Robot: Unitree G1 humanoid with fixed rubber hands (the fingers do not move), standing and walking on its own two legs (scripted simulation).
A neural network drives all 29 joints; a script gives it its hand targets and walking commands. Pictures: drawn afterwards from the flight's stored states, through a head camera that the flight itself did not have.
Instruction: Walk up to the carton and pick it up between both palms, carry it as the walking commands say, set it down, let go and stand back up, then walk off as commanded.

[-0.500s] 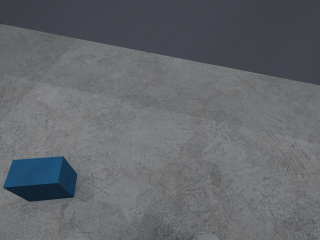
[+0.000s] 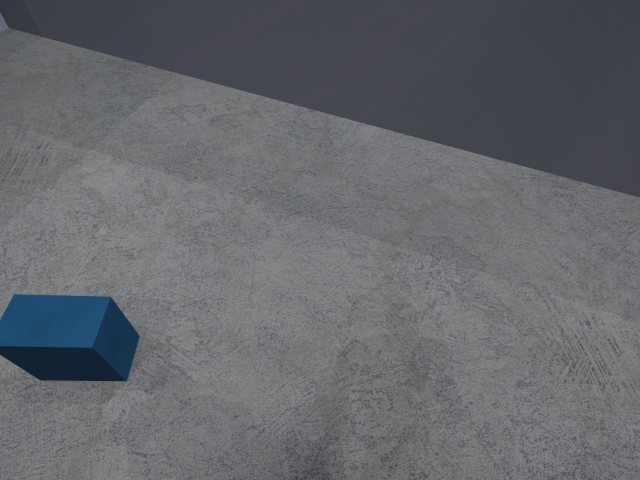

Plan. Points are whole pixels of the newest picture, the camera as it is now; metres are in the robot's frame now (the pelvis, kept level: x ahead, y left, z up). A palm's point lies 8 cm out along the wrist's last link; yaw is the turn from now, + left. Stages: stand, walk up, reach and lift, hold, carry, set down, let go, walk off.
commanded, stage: walk off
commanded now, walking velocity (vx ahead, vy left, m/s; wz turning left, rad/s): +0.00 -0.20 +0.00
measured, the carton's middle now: (73, 340) +0.52 +0.71 -0.63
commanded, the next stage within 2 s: stand in 1.22 s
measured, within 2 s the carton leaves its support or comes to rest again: neither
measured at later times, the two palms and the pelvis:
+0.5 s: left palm out of the picture +0.07 +0.13 -0.12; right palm out of the picture -0.03 -0.40 -0.14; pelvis -0.02 -0.12 +0.00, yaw -2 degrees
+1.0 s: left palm out of the picture +0.02 +0.06 -0.14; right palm out of the picture -0.04 -0.44 -0.08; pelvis -0.04 -0.19 +0.02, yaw -1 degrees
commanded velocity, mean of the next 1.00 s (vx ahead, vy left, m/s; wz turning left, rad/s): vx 0.00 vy -0.20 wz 0.00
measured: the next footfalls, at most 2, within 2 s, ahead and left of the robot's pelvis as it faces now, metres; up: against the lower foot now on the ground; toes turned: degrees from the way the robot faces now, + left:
right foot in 0.42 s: +0.00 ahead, -0.26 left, +0.00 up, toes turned -7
left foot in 0.74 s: +0.00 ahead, -0.09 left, +0.00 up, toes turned +8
